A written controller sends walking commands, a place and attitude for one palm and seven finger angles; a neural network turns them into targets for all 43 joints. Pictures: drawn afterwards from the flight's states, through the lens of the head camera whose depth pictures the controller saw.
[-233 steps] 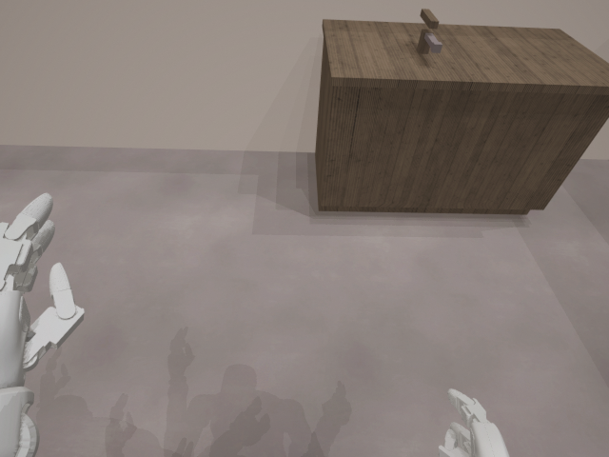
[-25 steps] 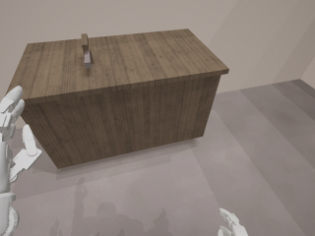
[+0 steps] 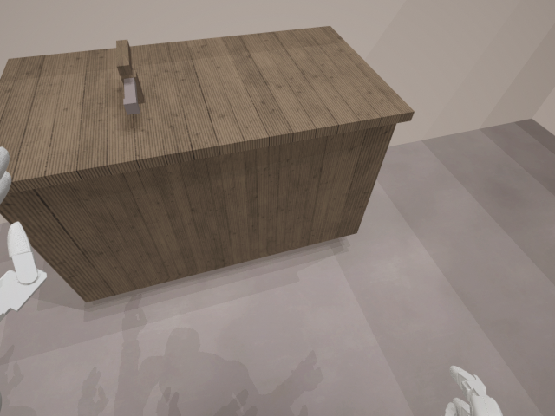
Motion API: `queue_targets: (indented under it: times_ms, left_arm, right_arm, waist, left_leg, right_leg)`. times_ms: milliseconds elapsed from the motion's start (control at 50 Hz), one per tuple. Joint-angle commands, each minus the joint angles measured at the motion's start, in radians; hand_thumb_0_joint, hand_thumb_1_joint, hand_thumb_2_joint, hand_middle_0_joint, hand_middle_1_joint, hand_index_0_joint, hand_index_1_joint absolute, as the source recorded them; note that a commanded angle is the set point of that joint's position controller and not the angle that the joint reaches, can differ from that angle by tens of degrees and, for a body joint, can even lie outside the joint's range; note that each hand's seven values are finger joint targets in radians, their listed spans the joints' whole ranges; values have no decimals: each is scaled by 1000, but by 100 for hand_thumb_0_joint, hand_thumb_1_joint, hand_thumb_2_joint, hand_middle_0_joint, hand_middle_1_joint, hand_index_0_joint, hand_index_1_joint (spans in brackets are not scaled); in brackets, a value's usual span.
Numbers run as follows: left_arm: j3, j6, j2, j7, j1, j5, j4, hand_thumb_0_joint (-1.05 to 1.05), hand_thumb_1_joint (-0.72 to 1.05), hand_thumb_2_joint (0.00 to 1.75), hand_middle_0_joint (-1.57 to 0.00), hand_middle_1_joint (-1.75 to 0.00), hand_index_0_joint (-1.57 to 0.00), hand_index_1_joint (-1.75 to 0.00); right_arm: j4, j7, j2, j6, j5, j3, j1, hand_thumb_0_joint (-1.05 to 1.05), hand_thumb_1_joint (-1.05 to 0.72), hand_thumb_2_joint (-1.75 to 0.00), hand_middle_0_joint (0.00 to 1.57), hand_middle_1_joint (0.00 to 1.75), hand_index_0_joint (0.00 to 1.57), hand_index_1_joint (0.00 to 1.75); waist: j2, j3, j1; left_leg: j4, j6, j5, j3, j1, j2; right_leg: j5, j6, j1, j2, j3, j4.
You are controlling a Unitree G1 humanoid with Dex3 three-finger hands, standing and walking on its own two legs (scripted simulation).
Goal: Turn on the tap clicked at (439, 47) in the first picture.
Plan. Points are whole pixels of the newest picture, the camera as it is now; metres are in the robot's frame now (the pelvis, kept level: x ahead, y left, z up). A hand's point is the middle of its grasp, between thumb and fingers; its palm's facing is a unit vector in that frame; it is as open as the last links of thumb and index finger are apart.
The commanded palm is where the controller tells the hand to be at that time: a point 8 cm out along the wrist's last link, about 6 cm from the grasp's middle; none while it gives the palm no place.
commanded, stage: take the last steps up to it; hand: left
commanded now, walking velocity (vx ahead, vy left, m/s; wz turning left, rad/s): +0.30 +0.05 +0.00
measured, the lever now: (131, 106) +0.73 +0.38 +0.02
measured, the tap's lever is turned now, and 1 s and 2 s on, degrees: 0 0 0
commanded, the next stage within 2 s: come to a stop and stand still in 1.26 s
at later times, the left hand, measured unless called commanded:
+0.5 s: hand (102, 202) +0.32 +0.23 +0.17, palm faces +0.45 -0.79 -0.42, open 7.4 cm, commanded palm +0.26 +0.26 +0.19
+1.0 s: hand (124, 133) +0.43 +0.24 +0.18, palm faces +0.40 -0.83 -0.38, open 7.4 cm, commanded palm +0.37 +0.28 +0.19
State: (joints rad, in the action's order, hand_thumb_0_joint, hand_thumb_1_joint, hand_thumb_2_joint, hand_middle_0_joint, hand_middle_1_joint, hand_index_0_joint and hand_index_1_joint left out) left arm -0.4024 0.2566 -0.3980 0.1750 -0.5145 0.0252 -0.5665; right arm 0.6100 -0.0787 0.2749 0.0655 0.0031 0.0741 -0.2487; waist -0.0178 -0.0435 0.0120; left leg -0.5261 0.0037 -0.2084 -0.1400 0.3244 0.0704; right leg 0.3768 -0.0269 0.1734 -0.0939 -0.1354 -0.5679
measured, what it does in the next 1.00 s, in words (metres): walks ahead: right foot, then left foot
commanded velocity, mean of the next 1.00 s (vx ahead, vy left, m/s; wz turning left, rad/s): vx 0.27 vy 0.04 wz -0.01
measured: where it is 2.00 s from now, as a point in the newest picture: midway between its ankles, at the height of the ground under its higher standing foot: (280, 408)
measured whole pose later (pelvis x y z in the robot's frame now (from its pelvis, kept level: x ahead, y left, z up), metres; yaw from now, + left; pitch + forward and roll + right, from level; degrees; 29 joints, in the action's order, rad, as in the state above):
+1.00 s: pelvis +0.21 +0.00 +0.01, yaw +0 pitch +0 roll +0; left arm -0.36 0.20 -0.36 0.15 -0.43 0.03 -0.50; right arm 0.61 -0.05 0.12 0.07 0.00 -0.03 -0.19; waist -0.02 -0.05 0.01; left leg -0.52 0.01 -0.24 -0.14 0.27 0.07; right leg 0.43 -0.02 0.44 -0.07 -0.08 -0.96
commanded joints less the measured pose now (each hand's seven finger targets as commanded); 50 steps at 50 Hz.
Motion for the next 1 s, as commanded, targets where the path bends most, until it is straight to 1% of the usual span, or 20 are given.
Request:
queue_targets:
  times_ms: [0, 40, 80, 140, 340, 360, 380, 400, 420, 440, 520, 560, 640, 740, 760, 800, 820, 860, 920, 980]
  left_arm:
    - [-63, 48, -111, 18, 130, 1, -147, 0, 90, 90, -20, -30, -20, -30]
    - [-79, 54, -173, 7, 195, -14, -135, 0, 90, 90, -20, -30, -20, -30]
    - [-56, 51, -144, 0, 195, -14, -199, 0, 90, 90, -20, -30, -20, -30]
    - [-49, 48, -126, -5, 122, -13, -291, 0, 90, 90, -20, -30, -20, -30]
    - [-53, -4, -93, -8, 119, -4, -29, 0, 90, 90, -20, -30, -20, -30]
    - [-54, -11, -104, -7, 129, -11, -7, 0, 90, 90, -20, -30, -20, -30]
    - [-51, -15, -123, -6, 152, -21, -3, 0, 90, 90, -20, -30, -20, -30]
    - [-56, -20, -148, -4, 180, -20, -10, 0, 90, 90, -20, -30, -20, -30]
    - [-49, -19, -138, -4, 220, -10, -25, 0, 90, 90, -20, -30, -20, -30]
    - [-22, -5, -119, -12, 259, -4, -60, 0, 90, 90, -20, -30, -20, -30]
    - [-87, 35, -184, 1, 197, -18, -171, 0, 90, 90, -20, -30, -20, -30]
    - [-104, 46, -184, 9, 145, -13, -204, 0, 90, 90, -20, -30, -20, -30]
    - [-146, 43, -176, 27, 15, 7, -217, 0, 90, 90, -20, -30, -20, -30]
    - [-102, 21, -125, 27, 24, 16, -157, 0, 90, 90, -20, -30, -20, -30]
    - [-100, 25, -132, 25, 51, 16, -147, 0, 90, 90, -20, -30, -20, -30]
    - [-91, 32, -133, 17, 86, 16, -124, 0, 90, 90, -20, -30, -20, -30]
    - [-98, 28, -161, 7, 107, 13, -88, 0, 90, 90, -20, -30, -20, -30]
    - [-79, 28, -158, -2, 166, -1, -119, 0, 90, 90, -20, -30, -20, -30]
    - [-57, 26, -135, -9, 140, -3, -243, 0, 90, 90, -20, -30, -20, -30]
    - [-60, 22, -129, -6, 83, 1, -247, 0, 90, 90, -20, -30, -20, -30]
  right_arm:
    - [-169, -1, 71, 43, -12, 12, 95, 0, -90, -90, 20, 30, 20, 30]
    - [-143, 2, 38, 60, 3, -22, 133, 0, -90, -90, 20, 30, 20, 30]
    - [-121, 14, 45, 70, -12, -8, 121, 0, -90, -90, 20, 30, 20, 30]
    - [-123, 27, 36, 94, -10, -18, 115, 0, -90, -90, 20, 30, 20, 30]
    - [-114, 3, 25, 66, -9, -38, 126, 0, -90, -90, 20, 30, 20, 30]
    - [-112, 3, 23, 58, -10, -39, 125, 0, -90, -90, 20, 30, 20, 30]
    - [-114, 6, 7, 48, -12, -38, 121, 0, -90, -90, 20, 30, 20, 30]
    - [-130, 9, -2, 48, -12, -45, 142, 0, -90, -90, 20, 30, 20, 30]
    - [-134, 15, 20, 54, -11, -39, 171, 0, -90, -90, 20, 30, 20, 30]
    - [-116, 23, 29, 60, -12, -28, 149, 0, -90, -90, 20, 30, 20, 30]
    - [-106, 18, 23, 30, -7, -42, 178, 0, -90, -90, 20, 30, 20, 30]
    - [-121, 15, 19, 32, -1, -37, 161, 0, -90, -90, 20, 30, 20, 30]
    - [-166, 12, -3, 41, -2, -28, 137, 0, -90, -90, 20, 30, 20, 30]
    - [-173, 2, 29, 33, -9, -7, 89, 0, -90, -90, 20, 30, 20, 30]
    - [-173, -2, 46, 29, -11, -1, 75, 0, -90, -90, 20, 30, 20, 30]
    - [-188, 4, 57, 22, -17, -3, 96, 0, -90, -90, 20, 30, 20, 30]
    - [-181, 1, 46, 32, -5, -20, 124, 0, -90, -90, 20, 30, 20, 30]
    - [-143, 4, 40, 35, -8, -24, 125, 0, -90, -90, 20, 30, 20, 30]
    - [-140, 15, 44, 56, -15, -22, 122, 0, -90, -90, 20, 30, 20, 30]
    - [-142, 24, 34, 80, -9, -36, 115, 0, -90, -90, 20, 30, 20, 30]
  waist:
    - [309, 173, 8]
    - [249, 100, 10]
    - [201, 92, 0]
    - [265, 128, -12]
    - [151, 123, -10]
    - [74, 137, -14]
    - [-113, 167, -14]
    - [-319, 143, -20]
    - [-247, 115, -29]
    - [-199, 101, -12]
    - [-6, 90, -10]
    - [-13, 107, -8]
    - [-67, 177, -43]
    - [-36, 192, -6]
    - [41, 208, 11]
    - [258, 203, 1]
    - [265, 139, 4]
    - [171, 83, 4]
    - [240, 120, -21]
    - [293, 128, -13]
  left_leg:
    - [202, 204, 210, 507, -387, 323]
    - [252, 259, 124, 562, -262, 360]
    - [225, 239, 109, 397, -243, 301]
    - [240, 172, 110, 212, -177, 214]
    - [100, 95, -51, 100, -93, 184]
    - [-23, 82, -60, 80, -30, 155]
    - [-276, 54, -133, 9, 100, 74]
    - [-530, 8, -347, 10, 331, -49]
    - [-683, -2, -329, 122, 384, -33]
    - [-722, -9, -254, 173, 369, 3]
    - [-649, -32, -141, 134, 340, 44]
    - [-474, -25, -108, 100, 260, 44]
    - [-167, -11, -85, -7, 150, -4]
    - [82, 3, 91, -41, -130, -30]
    - [103, 43, 135, 52, -257, 24]
    - [183, 234, 327, 528, -402, 342]
    - [223, 259, 242, 584, -326, 369]
    - [224, 258, 183, 464, -230, 336]
    - [207, 178, 175, 188, -166, 216]
    - [218, 152, 171, 146, -104, 204]
  right_leg:
    - [242, 14, 377, 63, 30, -485]
    - [203, 21, 465, 5, 125, -663]
    - [118, 12, 492, -21, 126, -626]
    - [-1, 5, 388, -4, 59, -493]
    - [-89, 6, 40, 86, -63, 83]
    - [-102, 28, -50, 57, -4, 143]
    - [-69, 100, -148, -95, 242, 214]
    - [-126, 209, -230, -296, 599, 301]
    - [-113, 239, -185, -359, 667, 334]
    - [-39, 230, -136, -330, 597, 343]
    - [-395, 202, -85, -248, 253, 278]
    - [-482, 193, -69, -221, 174, 264]
    - [-596, 196, -188, -188, 153, 195]
    - [-491, 112, -92, -118, 101, -2]
    - [-418, 76, 18, -78, 73, -132]
    - [248, 23, 362, 73, 62, -481]
    - [243, 27, 420, 58, 115, -595]
    - [163, 18, 452, 2, 142, -597]
    - [32, 8, 320, 7, 64, -407]
    - [-11, -1, 198, 37, 5, -214]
